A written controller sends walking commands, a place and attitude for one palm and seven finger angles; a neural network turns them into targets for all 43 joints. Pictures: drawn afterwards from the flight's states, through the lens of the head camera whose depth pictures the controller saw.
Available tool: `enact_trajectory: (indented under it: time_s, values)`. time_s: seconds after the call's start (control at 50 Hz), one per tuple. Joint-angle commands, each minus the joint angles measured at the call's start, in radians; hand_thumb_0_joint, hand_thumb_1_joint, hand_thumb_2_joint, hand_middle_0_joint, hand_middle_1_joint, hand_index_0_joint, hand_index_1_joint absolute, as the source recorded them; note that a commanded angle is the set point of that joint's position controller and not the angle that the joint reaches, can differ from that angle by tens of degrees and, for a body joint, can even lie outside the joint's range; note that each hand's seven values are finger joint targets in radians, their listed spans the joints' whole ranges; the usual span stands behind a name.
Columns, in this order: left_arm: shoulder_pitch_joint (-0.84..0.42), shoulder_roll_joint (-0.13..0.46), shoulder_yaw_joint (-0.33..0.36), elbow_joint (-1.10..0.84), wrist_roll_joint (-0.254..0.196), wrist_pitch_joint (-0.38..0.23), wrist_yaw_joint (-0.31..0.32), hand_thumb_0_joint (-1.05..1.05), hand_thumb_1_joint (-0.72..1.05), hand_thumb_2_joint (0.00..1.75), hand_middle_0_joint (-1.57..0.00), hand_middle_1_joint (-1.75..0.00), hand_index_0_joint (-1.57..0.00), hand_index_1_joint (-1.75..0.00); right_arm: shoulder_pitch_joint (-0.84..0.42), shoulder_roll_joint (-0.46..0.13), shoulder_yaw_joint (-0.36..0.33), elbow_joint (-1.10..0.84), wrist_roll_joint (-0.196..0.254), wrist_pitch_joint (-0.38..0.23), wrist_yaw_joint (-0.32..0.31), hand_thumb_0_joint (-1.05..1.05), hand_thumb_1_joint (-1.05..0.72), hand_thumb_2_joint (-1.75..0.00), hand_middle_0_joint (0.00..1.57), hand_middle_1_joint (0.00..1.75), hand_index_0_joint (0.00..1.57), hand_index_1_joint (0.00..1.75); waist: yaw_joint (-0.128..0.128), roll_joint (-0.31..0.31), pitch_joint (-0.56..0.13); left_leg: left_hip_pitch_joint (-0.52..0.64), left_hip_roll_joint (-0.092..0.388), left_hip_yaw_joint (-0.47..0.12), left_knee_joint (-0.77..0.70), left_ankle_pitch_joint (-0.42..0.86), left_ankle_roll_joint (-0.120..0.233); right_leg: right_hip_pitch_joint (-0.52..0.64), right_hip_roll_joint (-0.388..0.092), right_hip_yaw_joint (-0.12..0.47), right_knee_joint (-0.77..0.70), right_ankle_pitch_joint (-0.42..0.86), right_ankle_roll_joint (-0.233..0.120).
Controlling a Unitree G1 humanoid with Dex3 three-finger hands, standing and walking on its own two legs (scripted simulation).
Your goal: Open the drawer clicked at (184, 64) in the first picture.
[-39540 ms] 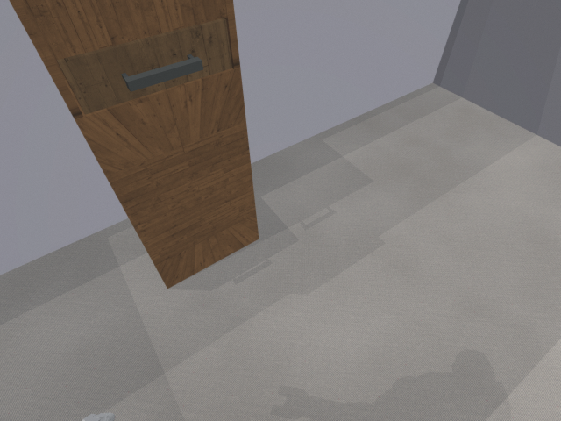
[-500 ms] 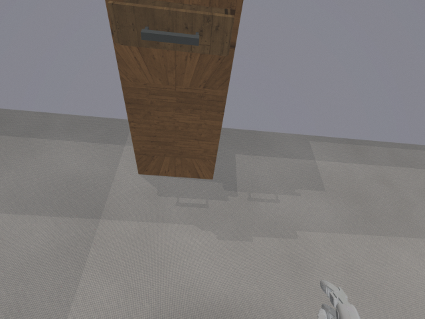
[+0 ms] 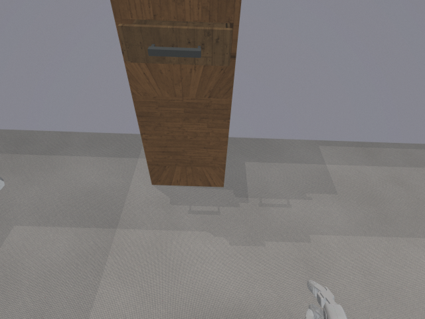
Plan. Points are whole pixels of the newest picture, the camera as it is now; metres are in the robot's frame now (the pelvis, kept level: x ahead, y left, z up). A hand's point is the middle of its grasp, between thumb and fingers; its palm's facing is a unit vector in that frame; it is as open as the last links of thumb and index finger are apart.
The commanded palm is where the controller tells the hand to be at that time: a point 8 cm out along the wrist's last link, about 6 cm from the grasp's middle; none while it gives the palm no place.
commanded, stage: let the arm hang, fingers relaxed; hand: left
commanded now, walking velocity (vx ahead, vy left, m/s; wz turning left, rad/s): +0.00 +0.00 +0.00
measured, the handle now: (175, 49) +0.93 +0.16 +0.10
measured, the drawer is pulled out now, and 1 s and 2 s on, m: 0.05 0.05 0.05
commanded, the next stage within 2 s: look to check the result in 1.20 s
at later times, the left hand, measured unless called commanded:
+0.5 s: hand out of the picture -0.02 +0.17 -0.18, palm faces +0.05 -0.98 -0.18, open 7.0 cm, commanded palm none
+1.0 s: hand out of the picture +0.04 +0.20 -0.15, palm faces +0.02 -0.96 -0.28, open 7.4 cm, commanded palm none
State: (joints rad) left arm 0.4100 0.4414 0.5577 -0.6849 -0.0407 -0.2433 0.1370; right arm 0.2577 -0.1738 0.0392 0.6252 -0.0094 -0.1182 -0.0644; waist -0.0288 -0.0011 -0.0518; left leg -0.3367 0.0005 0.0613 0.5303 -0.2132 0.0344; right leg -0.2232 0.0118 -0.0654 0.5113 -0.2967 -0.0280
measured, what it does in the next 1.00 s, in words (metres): stands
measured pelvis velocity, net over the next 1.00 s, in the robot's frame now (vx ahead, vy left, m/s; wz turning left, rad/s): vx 0.00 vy -0.01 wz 0.02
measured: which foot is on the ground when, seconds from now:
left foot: down 0.00-1.00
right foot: down 0.00-1.00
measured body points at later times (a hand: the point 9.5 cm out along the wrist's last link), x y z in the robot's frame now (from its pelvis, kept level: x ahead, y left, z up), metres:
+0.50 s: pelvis +0.00 -0.01 +0.00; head +0.04 +0.01 +0.45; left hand -0.02 +0.23 -0.16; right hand +0.03 -0.28 -0.13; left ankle +0.04 +0.10 -0.73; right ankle -0.02 -0.10 -0.73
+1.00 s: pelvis +0.00 -0.01 +0.01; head +0.00 -0.03 +0.46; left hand +0.04 +0.25 -0.13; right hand +0.05 -0.25 -0.15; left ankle +0.04 +0.10 -0.73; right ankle -0.02 -0.10 -0.73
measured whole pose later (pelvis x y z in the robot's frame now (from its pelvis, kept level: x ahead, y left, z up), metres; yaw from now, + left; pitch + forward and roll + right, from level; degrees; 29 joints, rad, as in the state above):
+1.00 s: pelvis +0.00 -0.01 +0.01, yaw +1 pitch -2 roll +0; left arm 0.21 0.22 0.00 1.11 0.01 -0.01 0.01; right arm 0.19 -0.22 0.00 1.12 -0.02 0.02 -0.01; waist -0.01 0.04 0.03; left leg -0.19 -0.01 0.03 0.38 -0.15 0.02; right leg -0.09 0.01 -0.08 0.39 -0.26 -0.04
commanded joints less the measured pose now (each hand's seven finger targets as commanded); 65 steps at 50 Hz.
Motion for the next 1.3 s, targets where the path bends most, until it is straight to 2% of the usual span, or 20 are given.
enact_trajectory:
  time_s: [0.0, 0.06, 0.08, 0.1, 0.12, 0.16, 0.2, 0.22, 0.24, 0.28, 0.3, 0.36, 0.4, 0.42, 0.46, 0.54, 0.72, 0.88, 1.06, 1.28]
  values:
    - [-0.043, 0.207, 0.107, -0.212, -0.017, -0.045, 0.018, 0.00, 0.90, 0.90, -0.20, -0.30, -0.20, -0.30, -0.113, -0.142, -0.063, -0.153, 0.015, -0.050, -0.001, 0.00, -0.90, -0.90, 0.20, 0.30, 0.20, 0.30, 0.004, -0.001, -0.056, 0.034, 0.089, -0.096, -0.052, -0.049, -0.013, 0.002, -0.124, 0.166, -0.170, 0.048, -0.040]
    - [-0.027, 0.215, 0.120, -0.172, -0.024, -0.040, 0.021, 0.00, 0.90, 0.90, -0.20, -0.30, -0.20, -0.30, -0.118, -0.133, -0.055, -0.144, 0.024, -0.035, -0.004, 0.00, -0.90, -0.90, 0.20, 0.30, 0.20, 0.30, -0.001, 0.008, -0.060, 0.087, 0.094, -0.087, -0.017, 0.103, -0.017, -0.009, -0.142, 0.156, -0.158, 0.204, -0.036]
    - [0.035, -0.053, -0.433, 0.703, 0.060, 0.131, -0.120, 0.00, 0.90, 0.90, -0.20, -0.30, -0.20, -0.30, -0.139, -0.345, -0.139, 0.065, 0.049, -0.097, 0.059, 0.00, -0.90, -0.90, 0.20, 0.30, 0.20, 0.30, -0.053, 0.048, -0.023, 0.052, 0.124, -0.120, 0.151, 0.340, 0.003, -0.121, -0.190, 0.052, 0.109, 0.413, -0.012]
    - [0.070, -0.114, -0.427, 0.754, 0.082, 0.223, -0.139, 0.00, 0.90, 0.90, -0.20, -0.30, -0.20, -0.30, -0.058, -0.252, -0.137, 0.111, 0.016, -0.043, 0.064, 0.00, -0.90, -0.90, 0.20, 0.30, 0.20, 0.30, -0.021, 0.045, -0.107, 0.103, 0.126, -0.129, 0.081, 0.436, 0.009, -0.099, -0.117, 0.069, 0.127, 0.367, 0.016]
    - [0.032, -0.139, -0.443, 0.770, 0.077, 0.248, -0.143, 0.00, 0.90, 0.90, -0.20, -0.30, -0.20, -0.30, -0.054, -0.245, -0.116, 0.112, 0.012, -0.009, 0.059, 0.00, -0.90, -0.90, 0.20, 0.30, 0.20, 0.30, -0.004, 0.039, -0.089, 0.052, 0.159, -0.179, 0.022, 0.397, 0.041, -0.122, -0.075, 0.041, 0.155, 0.168, 0.031]
    - [-0.041, -0.112, -0.448, 0.848, 0.081, 0.248, -0.142, 0.00, 0.90, 0.90, -0.20, -0.30, -0.20, -0.30, -0.082, -0.253, -0.095, 0.098, 0.000, 0.033, 0.054, 0.00, -0.90, -0.90, 0.20, 0.30, 0.20, 0.30, 0.024, -0.071, -0.050, 0.002, 0.197, -0.266, -0.034, 0.436, 0.094, -0.091, -0.046, 0.049, 0.173, 0.059, 0.035]
    - [-0.075, -0.070, -0.452, 0.973, 0.086, 0.244, -0.141, 0.00, 0.90, 0.90, -0.20, -0.30, -0.20, -0.30, -0.114, -0.244, -0.083, 0.100, -0.006, 0.052, 0.054, 0.00, -0.90, -0.90, 0.20, 0.30, 0.20, 0.30, 0.049, -0.192, -0.026, -0.052, 0.128, -0.189, 0.009, 0.362, 0.055, 0.025, -0.097, 0.097, 0.026, 0.263, 0.016]
    - [-0.103, -0.041, -0.452, 1.049, 0.088, 0.240, -0.140, 0.00, 0.90, 0.90, -0.20, -0.30, -0.20, -0.30, -0.114, -0.232, -0.082, 0.106, -0.006, 0.063, 0.053, 0.00, -0.90, -0.90, 0.20, 0.30, 0.20, 0.30, 0.035, -0.296, -0.009, -0.038, 0.071, -0.130, 0.062, 0.245, 0.022, 0.030, -0.162, 0.157, -0.041, 0.374, -0.015]
    - [-0.137, -0.009, -0.455, 1.124, 0.086, 0.237, -0.138, 0.00, 0.90, 0.90, -0.20, -0.30, -0.20, -0.30, -0.114, -0.230, -0.085, 0.113, -0.009, 0.076, 0.054, 0.00, -0.90, -0.90, 0.20, 0.30, 0.20, 0.30, 0.025, -0.324, 0.021, -0.036, 0.033, -0.102, 0.092, 0.110, 0.001, 0.018, -0.214, 0.194, -0.079, 0.440, -0.061]
    - [-0.178, 0.009, -0.476, 1.261, 0.075, 0.238, -0.130, 0.00, 0.90, 0.90, -0.20, -0.30, -0.20, -0.30, -0.123, -0.222, -0.087, 0.142, -0.021, 0.106, 0.055, 0.00, -0.90, -0.90, 0.20, 0.30, 0.20, 0.30, 0.018, -0.171, 0.073, -0.024, 0.013, -0.082, 0.115, -0.102, -0.013, 0.009, -0.255, 0.225, -0.111, 0.439, -0.116]
    - [-0.200, 0.005, -0.488, 1.317, 0.072, 0.236, -0.126, 0.00, 0.90, 0.90, -0.20, -0.30, -0.20, -0.30, -0.113, -0.215, -0.083, 0.164, -0.021, 0.114, 0.055, 0.00, -0.90, -0.90, 0.20, 0.30, 0.20, 0.30, 0.009, -0.081, 0.074, 0.009, 0.022, -0.085, 0.092, -0.081, -0.016, 0.006, -0.246, 0.226, -0.118, 0.402, -0.122]
    - [-0.205, -0.041, -0.514, 1.469, 0.056, 0.237, -0.122, 0.00, 0.90, 0.90, -0.20, -0.30, -0.20, -0.30, -0.060, -0.191, -0.062, 0.239, -0.014, 0.121, 0.051, 0.00, -0.90, -0.90, 0.20, 0.30, 0.20, 0.30, -0.003, 0.098, 0.049, 0.134, 0.079, -0.149, -0.055, 0.209, -0.001, -0.008, -0.145, 0.138, -0.108, 0.198, -0.055]
    - [-0.137, -0.081, -0.505, 1.559, 0.051, 0.242, -0.122, 0.00, 0.90, 0.90, -0.20, -0.30, -0.20, -0.30, -0.060, -0.194, -0.060, 0.279, -0.017, 0.120, 0.040, 0.00, -0.90, -0.90, 0.20, 0.30, 0.20, 0.30, 0.025, 0.227, 0.037, 0.105, 0.114, -0.202, -0.133, 0.163, 0.023, 0.060, -0.108, 0.108, -0.124, 0.100, -0.026]
    - [-0.111, -0.071, -0.510, 1.600, 0.048, 0.243, -0.124, 0.00, 0.90, 0.90, -0.20, -0.30, -0.20, -0.30, -0.060, -0.193, -0.057, 0.296, -0.013, 0.120, 0.039, 0.00, -0.90, -0.90, 0.20, 0.30, 0.20, 0.30, 0.030, 0.229, 0.027, 0.101, 0.114, -0.202, -0.151, 0.130, 0.024, 0.086, -0.105, 0.099, -0.135, 0.087, -0.024]
    - [-0.101, -0.076, -0.516, 1.651, 0.049, 0.240, -0.125, 0.00, 0.90, 0.90, -0.20, -0.30, -0.20, -0.30, -0.038, -0.200, -0.060, 0.325, -0.008, 0.121, 0.034, 0.00, -0.90, -0.90, 0.20, 0.30, 0.20, 0.30, 0.025, 0.130, 0.026, 0.131, 0.113, -0.193, -0.148, 0.112, 0.022, 0.088, -0.110, 0.102, -0.172, 0.098, -0.029]
    - [-0.091, -0.074, -0.527, 1.723, 0.048, 0.234, -0.121, 0.00, 0.90, 0.90, -0.20, -0.30, -0.20, -0.30, 0.005, -0.200, -0.063, 0.386, 0.000, 0.122, 0.030, 0.00, -0.90, -0.90, 0.20, 0.30, 0.20, 0.30, 0.017, 0.061, 0.037, 0.175, 0.112, -0.172, -0.148, 0.138, 0.019, 0.077, -0.118, 0.098, -0.204, 0.124, -0.034]
    - [-0.093, -0.073, -0.537, 1.795, 0.049, 0.237, -0.114, 0.00, 0.90, 0.90, -0.20, -0.30, -0.20, -0.30, 0.003, -0.196, -0.063, 0.449, -0.003, 0.128, 0.033, 0.00, -0.90, -0.90, 0.20, 0.30, 0.20, 0.30, 0.018, -0.020, 0.132, 0.170, 0.109, -0.164, -0.209, 0.053, 0.015, 0.025, -0.117, 0.092, -0.236, 0.023, -0.031]
    - [-0.134, -0.058, -0.531, 1.780, 0.052, 0.230, -0.112, 0.00, 0.90, 0.90, -0.20, -0.30, -0.20, -0.30, -0.018, -0.184, -0.066, 0.461, -0.009, 0.128, 0.041, 0.00, -0.90, -0.90, 0.20, 0.30, 0.20, 0.30, 0.017, -0.029, 0.154, 0.164, 0.097, -0.152, -0.215, 0.045, 0.009, 0.006, -0.127, 0.112, -0.251, -0.010, -0.028]
    - [-0.180, -0.045, -0.519, 1.755, 0.052, 0.220, -0.111, 0.00, 0.90, 0.90, -0.20, -0.30, -0.20, -0.30, -0.041, -0.195, -0.069, 0.456, -0.009, 0.114, 0.040, 0.00, -0.90, -0.90, 0.20, 0.30, 0.20, 0.30, 0.023, 0.001, 0.121, 0.167, 0.105, -0.147, -0.205, 0.172, 0.006, 0.080, -0.139, 0.112, -0.236, 0.174, -0.025]
    - [-0.201, -0.030, -0.515, 1.755, 0.048, 0.218, -0.111, 0.00, 0.90, 0.90, -0.20, -0.30, -0.20, -0.30, -0.044, -0.222, -0.069, 0.455, -0.007, 0.112, 0.036, 0.00, -0.90, -0.90, 0.20, 0.30, 0.20, 0.30, 0.019, 0.010, 0.081, 0.207, 0.114, -0.140, -0.201, 0.212, 0.001, 0.113, -0.143, 0.116, -0.246, 0.245, -0.024]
